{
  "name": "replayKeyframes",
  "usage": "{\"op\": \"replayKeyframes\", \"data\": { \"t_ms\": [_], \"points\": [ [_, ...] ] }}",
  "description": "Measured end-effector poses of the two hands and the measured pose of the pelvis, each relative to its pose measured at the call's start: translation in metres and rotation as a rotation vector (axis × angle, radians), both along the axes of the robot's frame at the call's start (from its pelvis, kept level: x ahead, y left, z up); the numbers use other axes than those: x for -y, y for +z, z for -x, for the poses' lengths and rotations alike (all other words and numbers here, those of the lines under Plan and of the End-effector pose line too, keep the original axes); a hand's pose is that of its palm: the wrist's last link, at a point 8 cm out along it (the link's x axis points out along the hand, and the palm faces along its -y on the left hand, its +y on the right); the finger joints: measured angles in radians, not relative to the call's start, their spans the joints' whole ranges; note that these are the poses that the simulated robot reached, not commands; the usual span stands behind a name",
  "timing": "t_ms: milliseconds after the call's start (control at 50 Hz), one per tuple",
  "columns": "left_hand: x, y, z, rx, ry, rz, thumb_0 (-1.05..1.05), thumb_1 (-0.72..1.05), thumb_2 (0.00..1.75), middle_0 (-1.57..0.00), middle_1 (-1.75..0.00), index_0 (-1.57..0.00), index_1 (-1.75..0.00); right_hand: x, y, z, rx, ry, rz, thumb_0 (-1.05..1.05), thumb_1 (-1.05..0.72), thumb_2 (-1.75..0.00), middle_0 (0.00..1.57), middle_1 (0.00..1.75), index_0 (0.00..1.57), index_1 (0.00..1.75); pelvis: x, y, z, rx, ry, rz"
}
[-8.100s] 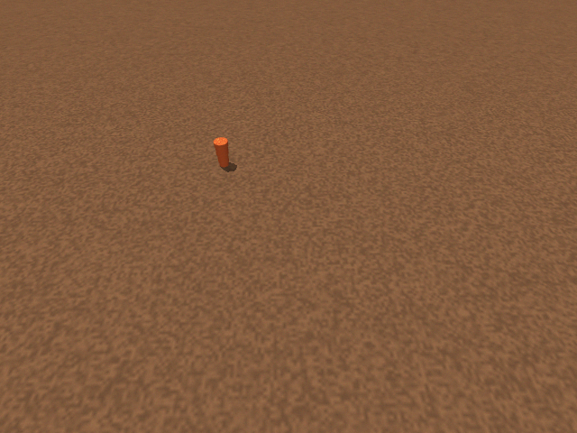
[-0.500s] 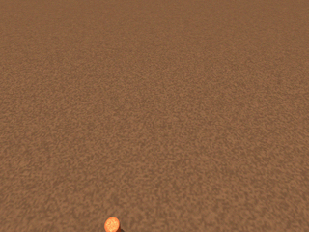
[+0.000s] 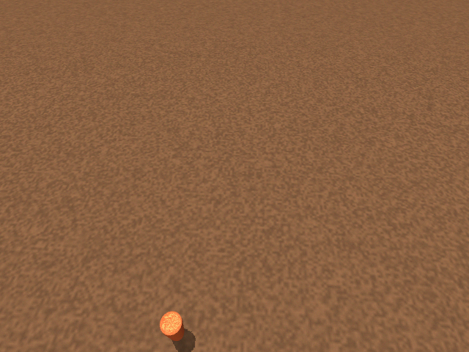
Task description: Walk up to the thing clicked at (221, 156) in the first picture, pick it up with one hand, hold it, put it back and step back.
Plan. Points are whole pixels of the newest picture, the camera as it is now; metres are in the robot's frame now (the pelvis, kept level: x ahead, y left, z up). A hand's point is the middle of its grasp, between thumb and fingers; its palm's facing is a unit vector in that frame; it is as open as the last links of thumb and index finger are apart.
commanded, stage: go down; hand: left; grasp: from the side
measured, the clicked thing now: (174, 328) +0.35 +0.22 -0.70
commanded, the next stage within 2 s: none
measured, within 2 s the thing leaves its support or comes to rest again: neither
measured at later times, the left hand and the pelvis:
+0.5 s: hand out of the picture +0.14 +0.28 -0.20, palm faces +0.06 -0.95 -0.32, open 16.7 cm; pelvis -0.02 +0.01 -0.07, yaw -1 degrees
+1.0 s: hand out of the picture +0.20 +0.33 -0.28, palm faces +0.12 -0.96 -0.25, open 17.4 cm; pelvis -0.05 +0.01 -0.19, yaw +0 degrees
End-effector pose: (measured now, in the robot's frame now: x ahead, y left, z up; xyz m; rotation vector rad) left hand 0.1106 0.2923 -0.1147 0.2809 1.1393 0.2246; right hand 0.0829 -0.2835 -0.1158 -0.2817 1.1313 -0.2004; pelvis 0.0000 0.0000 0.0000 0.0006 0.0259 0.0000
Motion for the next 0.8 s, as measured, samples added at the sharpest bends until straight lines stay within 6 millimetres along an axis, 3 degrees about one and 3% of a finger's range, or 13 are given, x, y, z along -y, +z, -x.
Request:
{"op": "replayKeyframes", "data": {
  "t_ms": [80, 160, 320, 500, 660, 800],
  "points": [
    [-0.004, -0.007, -0.031, 0.045, -0.016, 0.007, 0.01, 0.61, 0.6, -0.11, -0.13, -0.12, -0.13, -0.013, -0.005, 0.001, 0.038, -0.002, -0.019, 0.01, -0.96, -0.91, 0.2, 0.3, 0.2, 0.3, 0.002, -0.009, 0.006, -0.062, -0.005, 0.0],
    [-0.011, -0.012, -0.044, 0.068, -0.024, -0.001, 0.01, 0.4, 0.4, -0.08, -0.09, -0.09, -0.08, -0.022, -0.01, 0.005, 0.063, -0.02, -0.039, 0.01, -0.97, -0.91, 0.2, 0.3, 0.2, 0.3, 0.0, -0.017, 0.007, -0.098, -0.011, 0.003],
    [-0.031, -0.037, -0.03, 0.078, -0.009, 0.004, 0.01, -0.02, 0.16, -0.07, -0.07, -0.07, -0.06, -0.027, -0.029, 0.0, 0.121, -0.009, -0.027, 0.01, -0.94, -0.91, 0.2, 0.3, 0.2, 0.3, -0.008, -0.047, 0.011, -0.182, -0.013, 0.015],
    [-0.036, -0.052, -0.014, 0.121, -0.013, 0.008, 0.0, -0.38, 0.04, -0.09, -0.07, -0.09, -0.06, -0.036, -0.042, -0.033, 0.235, 0.043, 0.004, 0.01, -0.91, -0.9, 0.2, 0.3, 0.2, 0.3, -0.013, -0.074, 0.016, -0.234, -0.005, 0.031],
    [-0.042, -0.057, -0.007, 0.133, 0.006, 0.005, 0.0, -0.51, 0.01, -0.1, -0.06, -0.1, -0.05, -0.05, -0.043, -0.06, 0.348, 0.1, 0.009, 0.01, -0.9, -0.89, 0.2, 0.3, 0.2, 0.3, -0.014, -0.088, 0.02, -0.26, 0.004, 0.043],
    [-0.058, -0.077, -0.011, 0.182, 0.03, 0.018, 0.0, -0.54, 0.01, -0.1, -0.05, -0.1, -0.05, -0.053, -0.06, -0.066, 0.384, 0.152, 0.02, 0.01, -0.91, -0.89, 0.21, 0.3, 0.2, 0.3, -0.013, -0.11, 0.027, -0.314, 0.01, 0.046]
  ]
}}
